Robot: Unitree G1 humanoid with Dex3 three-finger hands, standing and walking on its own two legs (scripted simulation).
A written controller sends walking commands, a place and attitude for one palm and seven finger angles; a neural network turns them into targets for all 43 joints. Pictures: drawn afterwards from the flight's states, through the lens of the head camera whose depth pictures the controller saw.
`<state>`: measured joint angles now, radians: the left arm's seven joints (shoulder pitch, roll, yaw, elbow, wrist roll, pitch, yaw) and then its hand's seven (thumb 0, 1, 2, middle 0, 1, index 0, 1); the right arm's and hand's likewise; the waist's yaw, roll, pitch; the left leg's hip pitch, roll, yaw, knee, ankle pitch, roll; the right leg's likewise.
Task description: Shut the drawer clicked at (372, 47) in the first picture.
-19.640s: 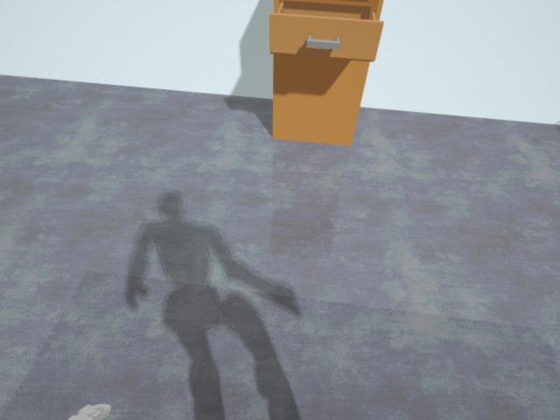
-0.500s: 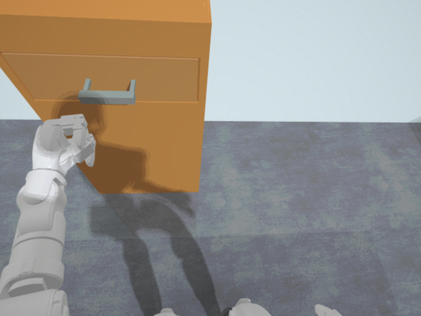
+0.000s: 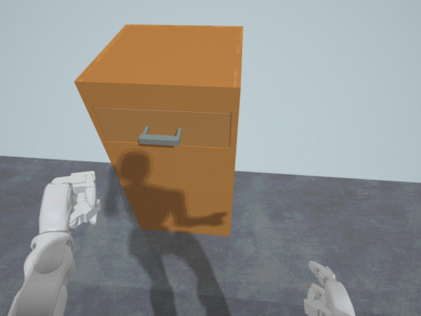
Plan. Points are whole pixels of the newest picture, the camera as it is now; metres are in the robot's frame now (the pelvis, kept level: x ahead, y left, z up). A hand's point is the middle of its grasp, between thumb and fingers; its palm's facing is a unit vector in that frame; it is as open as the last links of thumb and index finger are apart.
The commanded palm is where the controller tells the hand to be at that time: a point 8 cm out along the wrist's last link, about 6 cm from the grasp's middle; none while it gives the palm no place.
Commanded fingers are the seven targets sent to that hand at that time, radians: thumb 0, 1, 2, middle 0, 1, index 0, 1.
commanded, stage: draw the hand back to the body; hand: left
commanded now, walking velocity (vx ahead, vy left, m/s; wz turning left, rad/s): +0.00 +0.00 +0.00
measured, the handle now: (161, 135) +0.63 +0.22 -0.05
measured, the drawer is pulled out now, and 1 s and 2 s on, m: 0.00 0.00 0.00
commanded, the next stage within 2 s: step back with the hand held close in 0.50 s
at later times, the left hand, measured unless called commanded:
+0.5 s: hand (49, 250) +0.16 +0.23 +0.16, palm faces +0.42 -0.81 -0.40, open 3.3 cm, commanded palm +0.12 +0.26 +0.18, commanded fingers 0.00 0.90 0.90 -1.40 -1.60 -1.40 -1.60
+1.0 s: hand (33, 262) +0.15 +0.24 +0.16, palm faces +0.33 -0.80 -0.50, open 3.2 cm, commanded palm +0.09 +0.28 +0.18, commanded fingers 0.00 0.90 0.90 -1.40 -1.60 -1.40 -1.60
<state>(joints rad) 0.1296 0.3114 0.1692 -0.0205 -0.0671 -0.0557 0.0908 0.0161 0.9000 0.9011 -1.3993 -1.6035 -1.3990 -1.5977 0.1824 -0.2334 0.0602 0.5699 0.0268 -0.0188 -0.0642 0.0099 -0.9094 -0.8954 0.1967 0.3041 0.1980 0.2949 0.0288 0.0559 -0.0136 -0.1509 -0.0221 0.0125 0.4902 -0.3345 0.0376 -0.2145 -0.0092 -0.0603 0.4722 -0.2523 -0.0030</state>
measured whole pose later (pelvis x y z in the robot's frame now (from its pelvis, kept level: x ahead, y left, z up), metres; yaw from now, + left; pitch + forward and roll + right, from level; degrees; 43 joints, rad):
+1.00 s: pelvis -0.04 +0.00 +0.00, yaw +0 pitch +0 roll +0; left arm 0.63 0.39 0.35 -0.51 -0.05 -0.19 0.12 0.01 0.89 0.90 -1.40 -1.60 -1.40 -1.60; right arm 0.21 -0.24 -0.02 0.58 0.00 -0.01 -0.08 0.01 -0.91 -0.90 0.20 0.30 0.20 0.29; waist 0.00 0.04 0.01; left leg -0.22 -0.04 0.02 0.47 -0.25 0.04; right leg -0.29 -0.03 -0.05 0.46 -0.18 0.00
